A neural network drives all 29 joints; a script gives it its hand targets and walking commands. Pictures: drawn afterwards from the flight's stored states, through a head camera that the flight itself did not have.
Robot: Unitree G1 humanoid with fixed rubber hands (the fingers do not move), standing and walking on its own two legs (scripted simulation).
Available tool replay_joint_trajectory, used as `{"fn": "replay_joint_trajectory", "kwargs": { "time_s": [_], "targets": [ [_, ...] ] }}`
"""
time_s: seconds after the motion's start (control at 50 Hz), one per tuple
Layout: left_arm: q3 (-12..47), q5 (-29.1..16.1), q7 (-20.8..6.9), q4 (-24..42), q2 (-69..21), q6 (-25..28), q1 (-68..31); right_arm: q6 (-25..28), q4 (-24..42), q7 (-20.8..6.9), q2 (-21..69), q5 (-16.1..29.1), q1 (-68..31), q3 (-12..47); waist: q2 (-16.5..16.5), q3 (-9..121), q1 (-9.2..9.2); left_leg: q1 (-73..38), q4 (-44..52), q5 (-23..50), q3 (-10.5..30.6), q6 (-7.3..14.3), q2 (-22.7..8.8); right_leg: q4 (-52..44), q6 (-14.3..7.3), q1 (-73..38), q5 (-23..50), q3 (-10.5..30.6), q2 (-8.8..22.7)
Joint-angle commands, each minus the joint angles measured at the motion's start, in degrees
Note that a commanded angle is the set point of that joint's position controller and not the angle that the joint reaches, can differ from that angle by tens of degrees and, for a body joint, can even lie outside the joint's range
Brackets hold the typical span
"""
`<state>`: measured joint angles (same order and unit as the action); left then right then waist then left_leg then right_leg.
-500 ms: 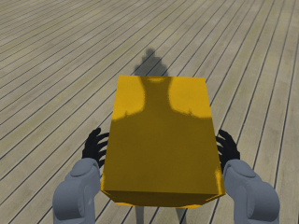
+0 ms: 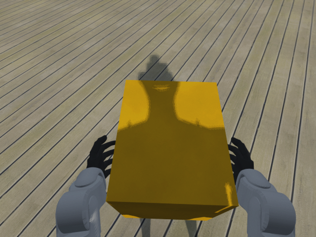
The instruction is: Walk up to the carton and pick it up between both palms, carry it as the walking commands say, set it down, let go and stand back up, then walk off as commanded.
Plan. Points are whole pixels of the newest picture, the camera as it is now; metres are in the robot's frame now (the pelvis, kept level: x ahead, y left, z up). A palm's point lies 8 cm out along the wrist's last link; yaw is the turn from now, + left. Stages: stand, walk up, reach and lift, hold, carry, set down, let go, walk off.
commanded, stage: carry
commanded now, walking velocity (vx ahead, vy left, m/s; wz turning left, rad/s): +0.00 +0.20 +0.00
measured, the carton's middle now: (168, 153) +0.31 -0.02 +0.03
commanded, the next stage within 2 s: none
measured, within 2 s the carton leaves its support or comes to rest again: neither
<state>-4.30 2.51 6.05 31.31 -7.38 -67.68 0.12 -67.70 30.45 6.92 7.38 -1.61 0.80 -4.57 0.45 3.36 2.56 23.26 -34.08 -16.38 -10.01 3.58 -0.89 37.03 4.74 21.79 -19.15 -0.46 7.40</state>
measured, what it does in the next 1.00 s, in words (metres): steps on the spot: right foot, then right foot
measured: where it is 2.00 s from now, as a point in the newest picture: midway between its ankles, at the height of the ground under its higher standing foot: outside the picture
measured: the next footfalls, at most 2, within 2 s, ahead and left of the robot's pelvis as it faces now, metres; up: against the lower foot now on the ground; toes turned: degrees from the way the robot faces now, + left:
right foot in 0.40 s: +0.00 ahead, -0.13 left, +0.00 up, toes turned -5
right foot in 0.98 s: -0.02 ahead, -0.09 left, +0.00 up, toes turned -4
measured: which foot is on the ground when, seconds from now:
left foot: down 0.00-1.00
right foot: down 0.00-0.00, up 0.02-0.38, down 0.40-0.60, up 0.62-0.96, down 0.98-1.00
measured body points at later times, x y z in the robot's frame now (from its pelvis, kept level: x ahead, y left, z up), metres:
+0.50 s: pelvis -0.03 +0.03 +0.00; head -0.02 +0.02 +0.45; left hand +0.22 +0.18 +0.08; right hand +0.22 -0.14 +0.08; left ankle -0.01 +0.10 -0.69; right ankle -0.04 -0.12 -0.72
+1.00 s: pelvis -0.06 +0.06 +0.00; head -0.05 +0.06 +0.45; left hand +0.19 +0.22 +0.08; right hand +0.19 -0.09 +0.08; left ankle +0.00 +0.12 -0.72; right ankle -0.06 -0.08 -0.73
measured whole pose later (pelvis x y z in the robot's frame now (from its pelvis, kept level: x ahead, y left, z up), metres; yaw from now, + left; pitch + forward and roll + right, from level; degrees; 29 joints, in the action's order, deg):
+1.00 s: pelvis -0.06 +0.06 +0.00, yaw +1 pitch +2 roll +0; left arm -4.3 2.5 6.2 31.5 -7.3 -68.1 0.1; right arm -67.6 30.4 6.8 7.4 -1.7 1.1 -4.5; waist 0.1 2.5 -0.5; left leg 24.5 -37.2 -16.6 -10.1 5.2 0.3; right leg 36.5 1.6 19.3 -19.5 -3.3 4.7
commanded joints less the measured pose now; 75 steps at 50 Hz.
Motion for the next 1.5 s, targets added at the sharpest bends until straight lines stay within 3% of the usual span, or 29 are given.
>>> {"fn": "replay_joint_trajectory", "kwargs": {
  "time_s": [0.0,0.02,0.06,0.16,0.24,0.32,0.34,0.36,0.4,0.42,0.48,0.52,0.56,0.6,0.62,0.66,0.7,0.9,0.94,0.96,0.98,1.0,1.06,1.12,1.16,1.2,1.22,1.28,1.48],
  "targets": [
    [38.9,-17.0,-6.7,8.2,-46.1,1.3,-21.0,1.4,12.9,-7.5,48.0,19.3,-27.8,42.8,-9.7,17.7,-2.52,-27.0,8.6,38.4,15.4,3.8,-15.9,12.2,-2.0,11.0,-7.6,-3.2,-1.6],
    [40.0,-17.5,-6.7,9.6,-45.6,1.1,-21.6,1.3,11.4,-7.6,47.5,18.7,-24.0,41.4,-13.3,18.5,-1.74,-20.6,10.0,37.1,18.4,7.3,-20.8,21.7,-0.6,9.1,-17.9,-5.3,-4.0],
    [40.4,-18.6,-7.3,9.0,-46.3,0.9,-25.0,1.1,10.5,-8.1,47.5,17.6,-25.1,40.9,-7.6,13.6,-1.89,-16.8,12.7,24.8,16.3,8.1,-19.0,26.2,-1.1,11.4,-15.2,-3.8,-3.3],
    [42.9,-19.8,-6.9,10.7,-47.4,1.3,-24.7,2.2,11.3,-7.4,48.1,16.6,-22.9,39.5,-9.5,16.9,-2.22,-21.4,10.3,33.9,10.6,7.9,-16.0,17.8,-1.8,9.5,-10.4,-5.4,-3.1],
    [41.4,-19.1,-6.9,8.7,-45.4,0.6,-24.0,1.5,10.2,-7.0,46.3,15.8,-21.9,39.2,-7.0,15.4,-2.34,-14.9,14.5,7.3,10.9,7.3,-15.1,11.8,-2.8,5.5,-8.6,-5.5,-2.9],
    [40.5,-19.3,-7.6,6.9,-45.7,0.0,-24.1,1.1,11.3,-6.4,45.9,15.1,-23.1,39.4,-8.5,14.6,-3.38,-10.3,12.6,-3.0,7.7,3.9,-10.7,-4.4,-4.7,-3.2,1.0,-7.7,-4.8],
    [39.8,-18.3,-7.6,5.3,-43.5,-0.3,-23.1,0.8,10.7,-6.5,43.4,14.7,-23.3,39.3,-9.0,9.8,-3.41,-6.2,11.8,-8.1,6.8,2.1,-9.4,-9.0,-5.8,-3.2,1.1,-3.9,-2.4],
    [38.1,-18.0,-7.7,4.4,-42.8,-0.3,-22.1,0.4,9.5,-6.3,44.5,14.8,-23.1,39.9,-1.1,9.9,-3.36,-1.6,5.5,-8.9,5.0,0.6,-6.7,-14.4,-7.7,-6.9,2.0,4.1,2.2],
    [37.6,-17.9,-7.8,4.0,-40.4,-0.7,-23.0,-0.7,7.3,-6.6,44.2,14.2,-22.3,39.9,14.3,5.2,-2.14,8.3,-16.9,-13.7,7.1,-3.1,0.9,-27.6,-15.5,-0.1,-11.3,31.7,18.3],
    [39.1,-18.8,-7.9,6.6,-43.6,0.0,-26.4,-0.2,9.5,-7.3,48.0,15.7,-26.8,41.5,12.5,5.0,-1.44,6.6,-21.4,-10.7,13.5,-2.3,-2.6,-25.3,-17.4,1.8,-0.6,30.7,20.9],
    [39.8,-19.1,-8.0,7.9,-46.4,0.5,-25.3,0.7,11.8,-7.2,47.8,17.2,-28.7,42.0,8.3,8.5,-2.51,4.2,-12.6,-10.3,10.5,-2.7,-2.8,-14.7,-11.9,-5.0,27.5,14.3,13.8],
    [37.7,-18.2,-7.3,7.7,-45.0,0.8,-23.2,0.2,9.9,-7.4,48.8,18.5,-26.2,43.0,16.0,12.8,-2.8,0.5,-1.5,-11.3,6.4,-2.8,-0.2,-9.0,-10.6,-10.7,44.0,12.0,11.6],
    [37.1,-17.0,-7.2,6.8,-44.0,1.1,-20.9,0.8,12.5,-7.2,48.5,19.0,-27.5,44.1,12.0,16.9,-2.25,-9.6,6.1,3.3,7.1,-2.0,-3.5,-2.9,-7.0,-9.9,41.9,6.9,8.5],
    [38.3,-16.7,-6.9,7.4,-45.3,0.9,-19.7,1.4,13.6,-7.3,46.5,18.9,-26.6,42.5,-10.6,18.4,-2.02,-26.3,5.3,48.9,14.4,3.5,-15.6,10.9,-1.4,8.7,-5.7,-4.5,-1.5],
    [40.1,-17.6,-6.6,9.2,-46.7,1.0,-23.7,1.4,11.7,-7.8,48.9,19.2,-25.7,42.0,-14.8,19.6,-1.81,-23.9,7.5,47.3,17.9,6.7,-19.4,19.6,-0.9,8.8,-18.0,-6.5,-4.3],
    [40.3,-18.4,-7.4,9.4,-47.4,1.2,-25.3,1.8,12.7,-8.0,49.1,18.3,-28.5,41.9,-8.7,15.6,-1.61,-20.8,10.6,32.9,17.9,9.1,-19.3,24.3,-1.3,12.0,-16.8,-4.7,-3.7],
    [40.8,-19.2,-7.2,10.5,-47.1,1.5,-24.6,2.1,12.1,-7.3,49.8,17.4,-25.5,41.5,-7.7,16.7,-2.05,-23.5,8.5,40.2,12.6,9.2,-17.1,20.9,-1.7,12.3,-13.9,-4.2,-3.0],
    [40.2,-18.9,-7.8,8.3,-44.0,0.7,-21.7,1.4,12.1,-6.6,45.1,15.5,-21.7,40.5,-9.0,13.7,-3.22,-11.8,9.2,9.3,7.1,4.3,-10.1,-5.9,-3.7,-1.8,1.1,-8.0,-3.9],
    [38.2,-17.4,-7.9,4.5,-42.5,-0.3,-22.2,0.8,11.0,-6.3,43.8,14.8,-24.6,40.1,-5.5,9.3,-3.11,-4.5,8.1,-4.9,6.5,1.4,-7.1,-12.1,-5.4,-5.6,2.5,-1.8,-0.9],
    [37.1,-17.3,-8.1,3.6,-40.8,-0.5,-20.5,0.1,9.3,-6.3,44.1,14.3,-22.7,40.1,7.6,7.0,-2.49,4.0,-1.4,-10.0,3.7,-0.8,-3.6,-18.4,-7.6,-8.3,0.8,10.7,6.8],
    [36.3,-17.3,-7.8,2.7,-40.8,-0.3,-21.0,-0.3,8.6,-6.3,44.8,14.8,-24.4,40.9,14.6,7.0,-1.91,7.3,-11.1,-13.4,5.6,-2.8,0.3,-24.2,-11.7,-5.7,1.6,25.2,15.8],
    [38.2,-18.7,-8.4,6.7,-43.2,0.4,-24.0,0.4,12.7,-6.7,47.0,16.0,-26.6,43.3,16.0,6.1,-2.23,5.7,-18.1,-12.5,10.6,-2.8,-0.4,-24.1,-16.2,-2.2,6.3,28.8,19.7],
    [40.1,-19.6,-8.7,8.8,-45.7,0.9,-26.2,0.9,12.0,-7.3,48.8,17.5,-29.0,42.9,8.4,7.6,-2.59,5.5,-14.9,-11.5,10.3,-3.0,-1.9,-17.6,-12.6,-5.2,16.8,15.2,14.5],
    [37.6,-18.2,-7.5,6.2,-45.6,1.0,-21.4,0.7,12.3,-6.8,48.4,18.5,-27.1,43.7,16.0,16.0,-2.17,-4.9,3.3,-5.2,6.5,-2.2,-1.3,-7.2,-9.1,-11.3,41.7,9.2,10.6],
    [38.2,-17.3,-7.2,7.3,-45.1,1.4,-21.1,1.0,13.0,-7.1,48.0,19.4,-29.1,44.2,4.3,19.2,-2.13,-17.6,9.0,19.8,9.7,-0.3,-7.5,3.2,-4.4,-4.1,25.2,1.4,4.7],
    [39.1,-17.3,-7.1,7.9,-46.9,0.9,-23.8,1.3,12.2,-7.5,49.1,18.3,-27.6,42.0,-13.9,15.3,-1.85,-21.8,8.4,44.2,15.5,5.2,-17.0,11.7,-0.8,8.3,-13.9,-7.2,-2.9],
    [38.9,-17.3,-7.2,8.1,-46.0,1.0,-22.0,1.3,13.4,-7.6,48.3,18.7,-27.1,42.5,-8.1,14.5,-1.74,-19.2,9.8,39.8,15.7,7.8,-19.4,17.0,-1.0,7.7,-17.0,-6.9,-3.5],
    [40.0,-18.7,-7.9,7.8,-47.3,1.3,-24.0,1.8,13.1,-7.3,48.8,17.4,-28.0,41.8,-7.8,14.7,-2.4,-17.0,10.9,28.0,12.5,8.9,-16.8,19.4,-1.9,9.3,-13.1,-4.5,-2.9],
    [39.4,-19.0,-8.2,7.2,-44.6,0.1,-23.4,0.8,12.7,-6.6,46.4,16.1,-26.2,41.2,-6.7,8.1,-3.33,-4.7,7.8,-0.9,6.6,1.6,-7.8,-11.4,-5.7,-3.8,3.9,-1.4,-0.5]
  ]
}}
